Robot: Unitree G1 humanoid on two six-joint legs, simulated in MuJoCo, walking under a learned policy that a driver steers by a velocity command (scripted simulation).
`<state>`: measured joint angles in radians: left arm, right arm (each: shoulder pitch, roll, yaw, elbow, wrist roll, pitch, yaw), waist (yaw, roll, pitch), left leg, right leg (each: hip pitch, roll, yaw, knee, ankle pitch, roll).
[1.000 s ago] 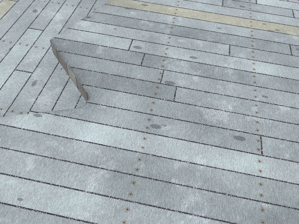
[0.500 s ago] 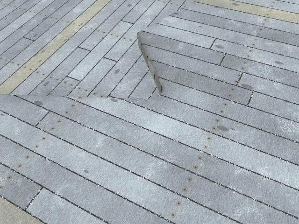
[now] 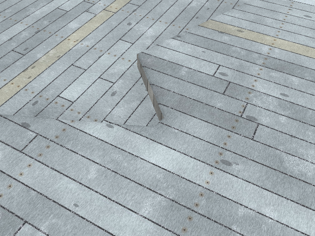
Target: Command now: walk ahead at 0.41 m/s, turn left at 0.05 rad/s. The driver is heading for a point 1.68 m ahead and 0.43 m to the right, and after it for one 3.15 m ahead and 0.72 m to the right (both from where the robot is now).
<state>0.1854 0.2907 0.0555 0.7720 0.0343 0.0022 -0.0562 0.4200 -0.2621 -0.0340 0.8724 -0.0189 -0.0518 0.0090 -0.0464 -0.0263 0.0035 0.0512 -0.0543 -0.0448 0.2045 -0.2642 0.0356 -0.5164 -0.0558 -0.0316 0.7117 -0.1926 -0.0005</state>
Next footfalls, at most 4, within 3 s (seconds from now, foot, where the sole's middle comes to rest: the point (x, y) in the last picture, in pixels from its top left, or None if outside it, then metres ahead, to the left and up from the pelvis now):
0.10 right None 0.18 -0.12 -0.78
0.64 left None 0.51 0.05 -0.78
1.18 right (182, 173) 0.81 -0.13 -0.78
1.70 left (146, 137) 1.04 0.03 -0.78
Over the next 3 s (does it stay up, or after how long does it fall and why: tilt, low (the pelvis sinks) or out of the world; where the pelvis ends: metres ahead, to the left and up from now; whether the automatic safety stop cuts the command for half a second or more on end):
stays up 1.58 -0.21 0.00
